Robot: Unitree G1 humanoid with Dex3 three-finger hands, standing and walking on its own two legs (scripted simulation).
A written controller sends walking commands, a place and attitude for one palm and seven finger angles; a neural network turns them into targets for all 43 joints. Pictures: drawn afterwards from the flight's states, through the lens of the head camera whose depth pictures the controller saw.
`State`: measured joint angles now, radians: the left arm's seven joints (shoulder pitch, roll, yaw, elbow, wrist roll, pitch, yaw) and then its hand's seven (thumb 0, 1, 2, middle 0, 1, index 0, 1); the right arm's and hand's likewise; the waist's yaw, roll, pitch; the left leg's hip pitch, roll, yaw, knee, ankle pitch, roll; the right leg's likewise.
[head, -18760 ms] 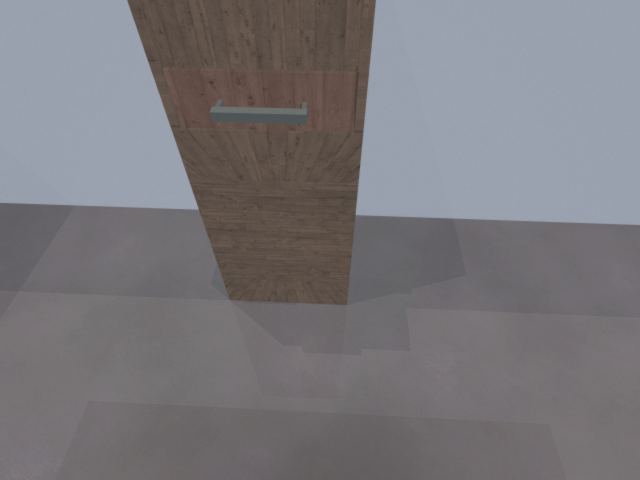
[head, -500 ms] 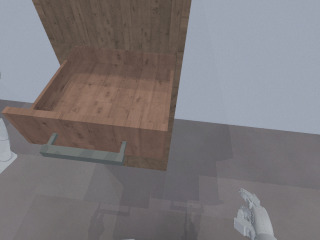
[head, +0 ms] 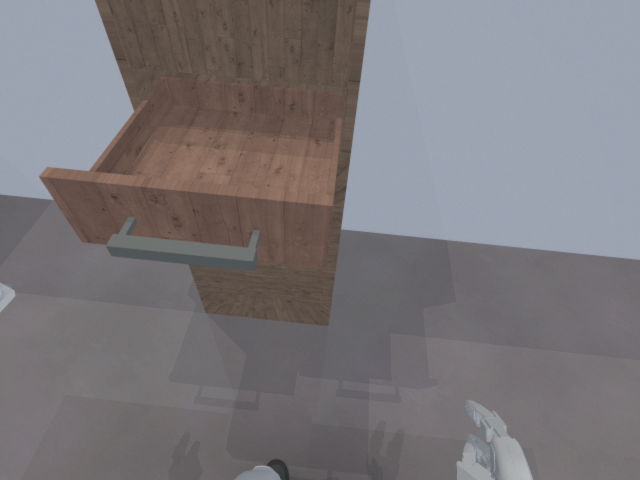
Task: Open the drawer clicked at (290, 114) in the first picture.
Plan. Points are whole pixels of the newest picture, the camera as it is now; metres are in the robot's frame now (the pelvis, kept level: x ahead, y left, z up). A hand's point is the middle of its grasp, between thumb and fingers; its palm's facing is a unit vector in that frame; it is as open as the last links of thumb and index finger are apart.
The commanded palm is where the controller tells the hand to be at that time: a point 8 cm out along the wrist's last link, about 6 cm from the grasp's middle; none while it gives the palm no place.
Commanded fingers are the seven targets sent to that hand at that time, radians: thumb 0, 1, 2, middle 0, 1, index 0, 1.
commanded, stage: step back with the hand held close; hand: left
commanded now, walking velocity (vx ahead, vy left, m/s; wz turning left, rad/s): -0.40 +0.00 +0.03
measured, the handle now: (188, 241) +0.40 +0.21 +0.06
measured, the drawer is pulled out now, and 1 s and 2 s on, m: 0.30 0.30 0.30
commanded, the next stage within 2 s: stop stepping back and stand still in 0.16 s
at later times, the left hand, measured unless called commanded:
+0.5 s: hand out of the picture +0.06 +0.22 +0.25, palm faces +0.40 -0.73 -0.55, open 7.4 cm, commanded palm +0.00 +0.28 +0.25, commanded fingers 0.00 0.90 0.90 -0.20 -0.30 -0.20 -0.30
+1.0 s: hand out of the picture +0.02 +0.24 +0.24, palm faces +0.46 -0.75 -0.47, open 7.4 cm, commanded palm -0.05 +0.29 +0.25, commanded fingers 0.00 0.90 0.90 -0.20 -0.30 -0.20 -0.30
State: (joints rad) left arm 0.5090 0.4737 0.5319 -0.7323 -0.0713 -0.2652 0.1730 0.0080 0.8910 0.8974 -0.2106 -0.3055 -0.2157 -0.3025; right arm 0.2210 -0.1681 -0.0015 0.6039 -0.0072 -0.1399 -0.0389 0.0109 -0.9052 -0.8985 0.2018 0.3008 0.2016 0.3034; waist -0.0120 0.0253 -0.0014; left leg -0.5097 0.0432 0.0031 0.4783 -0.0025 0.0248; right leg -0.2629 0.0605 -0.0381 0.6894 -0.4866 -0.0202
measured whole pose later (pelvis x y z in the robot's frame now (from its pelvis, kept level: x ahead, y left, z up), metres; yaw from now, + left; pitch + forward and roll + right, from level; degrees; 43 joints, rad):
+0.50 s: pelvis -0.13 -0.01 +0.01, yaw +1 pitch +2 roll +0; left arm 0.62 0.53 0.54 -0.81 -0.06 -0.21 0.16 0.01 0.89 0.90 -0.22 -0.31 -0.22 -0.30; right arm 0.20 -0.16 0.02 0.56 0.00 -0.12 -0.04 0.01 -0.90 -0.90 0.20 0.30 0.20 0.30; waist -0.02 -0.02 0.01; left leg -0.44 0.00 0.04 0.47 -0.15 0.01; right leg -0.20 0.03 -0.08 0.51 -0.45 -0.03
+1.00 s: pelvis -0.17 +0.00 +0.01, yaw +2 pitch +0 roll -1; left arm 0.55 0.44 0.48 -0.67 -0.05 -0.25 0.17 0.01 0.89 0.90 -0.21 -0.31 -0.22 -0.30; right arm 0.25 -0.20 0.00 0.63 0.01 -0.14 -0.04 0.01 -0.91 -0.90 0.20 0.30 0.20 0.30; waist -0.03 0.02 -0.01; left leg -0.27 0.07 0.05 0.56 -0.29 -0.02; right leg -0.24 0.01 -0.10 0.52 -0.28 -0.04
